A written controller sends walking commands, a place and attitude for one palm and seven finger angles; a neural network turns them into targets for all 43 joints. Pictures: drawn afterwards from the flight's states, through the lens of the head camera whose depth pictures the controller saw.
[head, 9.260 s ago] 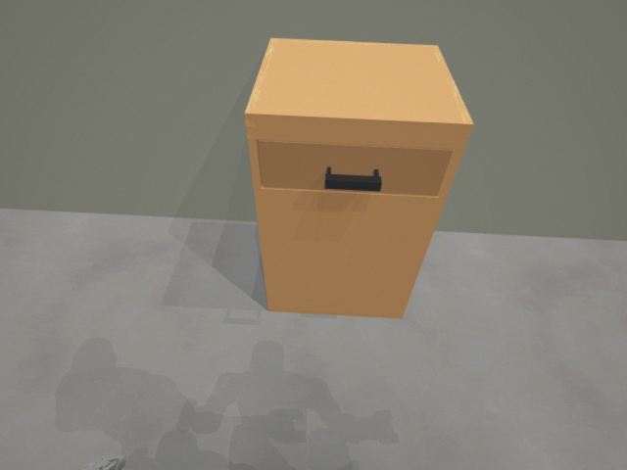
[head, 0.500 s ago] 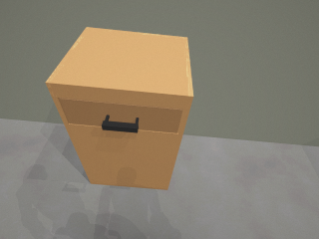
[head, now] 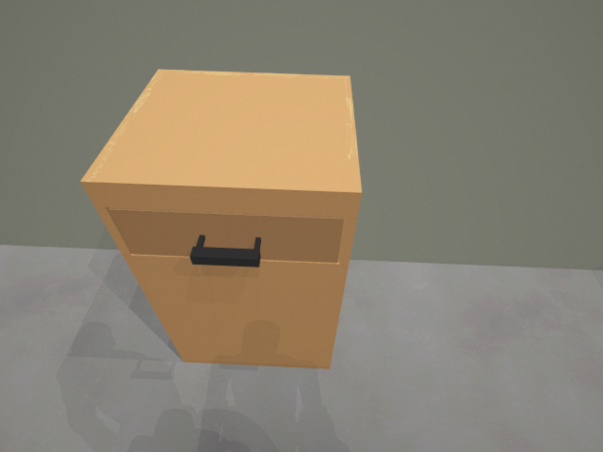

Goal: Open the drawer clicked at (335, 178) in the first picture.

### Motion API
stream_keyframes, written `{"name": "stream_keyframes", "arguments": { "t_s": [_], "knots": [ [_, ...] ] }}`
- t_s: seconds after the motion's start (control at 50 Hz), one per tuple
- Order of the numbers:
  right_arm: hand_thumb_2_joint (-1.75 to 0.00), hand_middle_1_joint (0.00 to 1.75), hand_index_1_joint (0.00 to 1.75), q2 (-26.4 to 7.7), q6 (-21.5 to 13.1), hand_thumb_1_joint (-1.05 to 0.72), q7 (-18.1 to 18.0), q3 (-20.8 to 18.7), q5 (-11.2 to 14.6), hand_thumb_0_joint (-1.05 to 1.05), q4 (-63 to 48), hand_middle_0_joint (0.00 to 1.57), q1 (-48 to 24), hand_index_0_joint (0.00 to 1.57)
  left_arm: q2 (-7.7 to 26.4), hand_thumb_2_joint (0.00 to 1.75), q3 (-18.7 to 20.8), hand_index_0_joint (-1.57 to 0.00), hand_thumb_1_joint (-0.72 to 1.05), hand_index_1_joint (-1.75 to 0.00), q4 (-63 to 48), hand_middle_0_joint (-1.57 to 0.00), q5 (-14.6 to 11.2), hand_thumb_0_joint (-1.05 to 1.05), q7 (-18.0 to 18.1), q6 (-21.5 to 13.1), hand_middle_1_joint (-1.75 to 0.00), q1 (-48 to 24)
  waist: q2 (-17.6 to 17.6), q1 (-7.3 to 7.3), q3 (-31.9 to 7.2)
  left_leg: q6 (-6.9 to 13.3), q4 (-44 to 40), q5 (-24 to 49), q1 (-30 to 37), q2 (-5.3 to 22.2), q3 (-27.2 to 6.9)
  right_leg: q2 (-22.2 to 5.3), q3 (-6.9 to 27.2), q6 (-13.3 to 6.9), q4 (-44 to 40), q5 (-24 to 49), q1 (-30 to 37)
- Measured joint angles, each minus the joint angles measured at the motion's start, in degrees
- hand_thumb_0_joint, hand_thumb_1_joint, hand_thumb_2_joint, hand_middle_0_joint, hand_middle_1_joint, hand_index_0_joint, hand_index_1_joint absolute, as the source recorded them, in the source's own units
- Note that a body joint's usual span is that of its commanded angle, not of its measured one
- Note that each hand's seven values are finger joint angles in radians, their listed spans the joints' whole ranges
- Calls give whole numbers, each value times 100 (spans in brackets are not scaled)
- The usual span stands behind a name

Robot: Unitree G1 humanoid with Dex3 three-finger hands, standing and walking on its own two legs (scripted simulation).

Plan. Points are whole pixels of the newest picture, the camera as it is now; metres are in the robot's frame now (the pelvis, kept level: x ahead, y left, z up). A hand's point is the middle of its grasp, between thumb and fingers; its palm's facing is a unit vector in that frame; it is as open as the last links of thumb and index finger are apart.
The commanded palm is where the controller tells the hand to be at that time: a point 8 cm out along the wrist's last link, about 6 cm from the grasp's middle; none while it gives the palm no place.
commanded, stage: look again from close up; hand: left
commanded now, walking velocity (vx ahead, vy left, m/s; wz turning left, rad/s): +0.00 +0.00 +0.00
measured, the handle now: (227, 248) +0.50 +0.18 -0.10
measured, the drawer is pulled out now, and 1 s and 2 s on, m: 0.00 0.00 0.00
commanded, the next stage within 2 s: raise the hand with hooked fingers in 0.58 s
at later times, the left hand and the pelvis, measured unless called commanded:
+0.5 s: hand out of the picture +0.00 +0.17 -0.18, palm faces +0.04 -0.98 -0.21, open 7.4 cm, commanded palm none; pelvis +0.00 +0.00 +0.00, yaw +1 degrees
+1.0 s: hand (177, 396) +0.20 +0.18 -0.03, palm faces -0.04 -0.35 -0.93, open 8.0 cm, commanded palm +0.13 +0.21 -0.03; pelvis -0.03 -0.02 -0.02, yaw -3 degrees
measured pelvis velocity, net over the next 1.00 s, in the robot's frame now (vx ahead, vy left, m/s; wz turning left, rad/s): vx -0.03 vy -0.02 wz -0.06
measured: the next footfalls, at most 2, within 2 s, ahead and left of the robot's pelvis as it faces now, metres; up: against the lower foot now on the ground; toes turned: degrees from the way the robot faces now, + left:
none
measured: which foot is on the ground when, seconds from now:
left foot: down 0.00-1.00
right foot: down 0.00-1.00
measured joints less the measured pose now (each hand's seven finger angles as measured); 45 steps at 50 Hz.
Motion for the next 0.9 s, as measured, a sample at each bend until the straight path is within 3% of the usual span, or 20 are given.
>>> {"name": "stream_keyframes", "arguments": {
  "t_s": [0.18, 0.3, 0.7, 0.72, 0.76, 0.82, 0.9],
  "knots": [
    [-90, 30, 30, -224, 11, -92, 46, -73, -6, 1, -341, 20, -130, 20, -151, 90, -146, -20, 91, -29, 48, -20, 0, 1, 25, -144, -30, 82, 89, -61, 133, -5, 576, -244, -455, 97, -132, 59, -135, -30, 226, -95, -253],
    [-90, 30, 30, -346, 14, -92, 14, -52, -8, 1, -340, 20, -122, 20, -62, 90, -147, -20, 91, -30, 71, -20, -15, 1, 9, -91, -30, 96, 224, -51, -34, 14, 618, -339, -276, 42, -111, -2, -107, 7, 379, -244, -130],
    [-90, 30, 30, -230, 56, -91, 69, 43, 7, 1, -75, 20, -62, 20, 133, 90, -79, -20, 92, -29, -93, -20, -18, 1, 35, -62, -30, -166, 150, -69, 104, -66, 332, -153, -124, 53, -76, 26, -71, -33, 190, -152, -28],
    [-90, 30, 30, -252, 8, -91, 61, 63, 77, 1, -305, 20, 8, 20, 189, 90, -183, -20, 93, -30, -916, -20, 219, 2, 82, 283, -30, 96, 144, -1, 113, -63, 390, -194, -191, 87, -44, 61, -28, -40, 235, -140, -122],
    [-90, 30, 30, -327, -509, -92, -139, 14, 134, 2, -676, 20, 170, 20, 451, 90, -336, -20, 94, -30, -2731, -21, 557, 3, 321, 399, -30, 613, 83, 141, 107, -59, 339, -205, -217, 60, 70, 39, 96, -61, 426, -182, -305],
    [-90, 30, 30, -613, -1041, -93, -250, -173, 257, 3, -1122, 20, 139, 20, 734, 89, -446, -21, 92, -32, -4494, -21, 1051, 4, 798, 534, -32, 687, 170, 100, -82, -54, 463, -163, -475, -35, 55, -77, 87, -49, 703, -289, -605],
    [-90, 30, 30, -1021, -997, -93, -125, -303, 41, 3, -1903, 20, -469, 20, 1017, 86, -450, -21, 85, -35, -5593, -21, 2626, 3, 1308, 422, -35, 140, 368, -71, -431, -40, 922, -243, -1137, -3, 64, -81, 90, -82, 1061, -312, -1228]
  ]
}}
